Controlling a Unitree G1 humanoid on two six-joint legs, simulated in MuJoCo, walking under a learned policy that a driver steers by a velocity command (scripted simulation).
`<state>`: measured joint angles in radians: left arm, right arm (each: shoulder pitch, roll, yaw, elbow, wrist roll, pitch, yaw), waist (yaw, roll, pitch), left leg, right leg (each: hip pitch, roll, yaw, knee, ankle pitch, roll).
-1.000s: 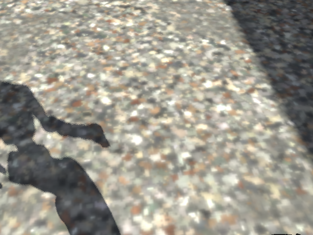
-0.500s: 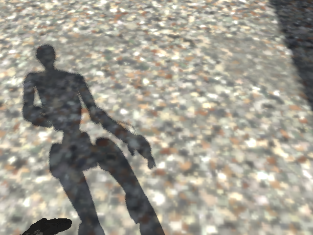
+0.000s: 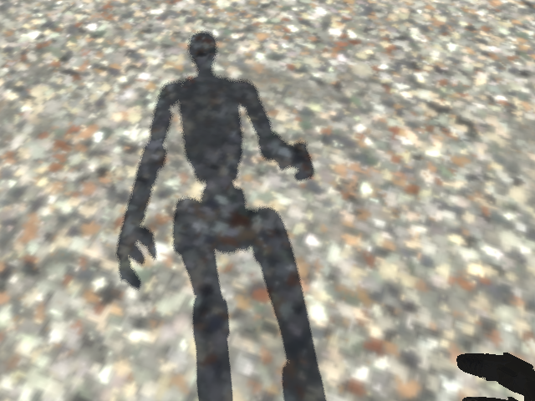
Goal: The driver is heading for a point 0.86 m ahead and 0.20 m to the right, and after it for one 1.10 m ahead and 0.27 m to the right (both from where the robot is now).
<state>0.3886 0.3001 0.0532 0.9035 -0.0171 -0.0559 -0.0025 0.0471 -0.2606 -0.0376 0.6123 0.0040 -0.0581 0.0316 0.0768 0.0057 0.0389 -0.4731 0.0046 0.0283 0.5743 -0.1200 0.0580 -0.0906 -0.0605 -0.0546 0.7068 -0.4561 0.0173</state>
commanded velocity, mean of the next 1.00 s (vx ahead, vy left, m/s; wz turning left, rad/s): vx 0.50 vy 0.00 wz -0.04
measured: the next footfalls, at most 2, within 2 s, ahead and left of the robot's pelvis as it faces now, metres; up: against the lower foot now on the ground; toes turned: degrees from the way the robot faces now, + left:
right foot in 0.46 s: +0.43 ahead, -0.14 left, +0.00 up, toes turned -2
left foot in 1.00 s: +0.72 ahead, +0.10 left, +0.00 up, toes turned -6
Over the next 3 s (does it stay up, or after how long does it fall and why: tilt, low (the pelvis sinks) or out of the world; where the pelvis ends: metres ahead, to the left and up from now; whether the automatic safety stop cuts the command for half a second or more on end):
stays up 0.90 -0.13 0.02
